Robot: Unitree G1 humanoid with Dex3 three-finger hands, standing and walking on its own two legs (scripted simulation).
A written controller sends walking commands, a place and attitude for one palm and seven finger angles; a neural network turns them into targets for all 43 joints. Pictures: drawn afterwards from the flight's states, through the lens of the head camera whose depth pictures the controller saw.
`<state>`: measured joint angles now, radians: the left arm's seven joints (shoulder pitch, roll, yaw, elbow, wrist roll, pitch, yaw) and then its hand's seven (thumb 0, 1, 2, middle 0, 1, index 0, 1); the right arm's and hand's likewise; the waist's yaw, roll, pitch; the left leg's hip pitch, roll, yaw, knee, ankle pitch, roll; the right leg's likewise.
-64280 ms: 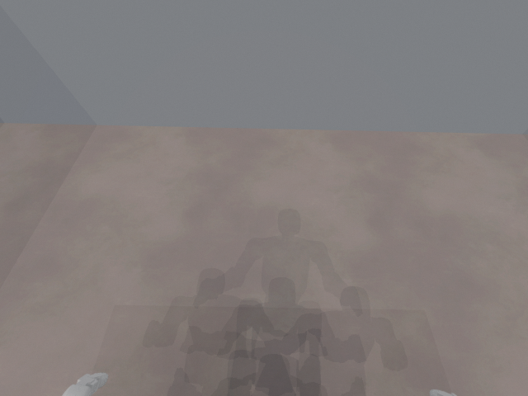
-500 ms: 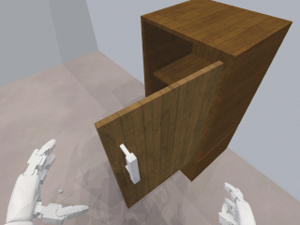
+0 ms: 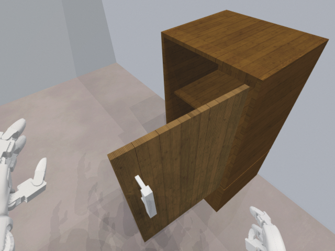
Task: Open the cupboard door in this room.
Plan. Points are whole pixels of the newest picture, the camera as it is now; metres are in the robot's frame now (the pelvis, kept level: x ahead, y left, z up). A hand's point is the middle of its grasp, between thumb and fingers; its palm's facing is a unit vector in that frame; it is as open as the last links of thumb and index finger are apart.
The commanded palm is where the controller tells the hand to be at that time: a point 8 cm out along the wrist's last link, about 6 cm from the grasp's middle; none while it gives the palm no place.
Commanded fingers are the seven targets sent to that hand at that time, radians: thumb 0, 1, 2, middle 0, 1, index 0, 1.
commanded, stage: draw the hand back to the body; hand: left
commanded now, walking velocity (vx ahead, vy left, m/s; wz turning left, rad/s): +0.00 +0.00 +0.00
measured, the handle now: (145, 196) +0.26 +0.10 -0.03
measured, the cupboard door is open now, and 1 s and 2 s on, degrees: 86 86 86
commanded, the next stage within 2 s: step back with the hand held close in 0.36 s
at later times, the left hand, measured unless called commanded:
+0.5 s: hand (40, 189) +0.17 +0.25 +0.16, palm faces +0.46 -0.78 -0.42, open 7.4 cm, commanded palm +0.12 +0.28 +0.18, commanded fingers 0.00 0.90 0.90 -0.20 -0.30 -0.20 -0.30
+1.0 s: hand (7, 220) +0.11 +0.27 +0.15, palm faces +0.40 -0.76 -0.52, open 7.4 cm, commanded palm +0.06 +0.31 +0.18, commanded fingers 0.00 0.90 0.90 -0.20 -0.30 -0.20 -0.30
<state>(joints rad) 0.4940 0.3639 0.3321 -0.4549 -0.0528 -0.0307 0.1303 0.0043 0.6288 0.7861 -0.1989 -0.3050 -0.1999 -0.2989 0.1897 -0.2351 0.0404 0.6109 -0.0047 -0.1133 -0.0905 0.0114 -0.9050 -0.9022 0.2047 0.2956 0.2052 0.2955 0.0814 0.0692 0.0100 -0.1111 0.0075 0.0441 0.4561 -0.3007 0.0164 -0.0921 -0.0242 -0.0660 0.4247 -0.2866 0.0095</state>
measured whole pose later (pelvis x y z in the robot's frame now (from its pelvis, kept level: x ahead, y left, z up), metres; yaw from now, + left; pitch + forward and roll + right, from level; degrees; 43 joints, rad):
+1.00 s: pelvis -0.09 +0.01 +0.00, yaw +0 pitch +0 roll -1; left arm 0.57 0.42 0.41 -0.49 -0.04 -0.15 0.15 0.01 0.89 0.90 -0.21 -0.31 -0.21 -0.30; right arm 0.17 -0.23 0.00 0.56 0.01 -0.01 -0.11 0.01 -0.91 -0.90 0.20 0.30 0.20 0.30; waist 0.02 0.03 0.05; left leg -0.31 0.00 0.06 0.50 -0.18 0.04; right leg -0.29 -0.03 -0.05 0.46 -0.16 0.02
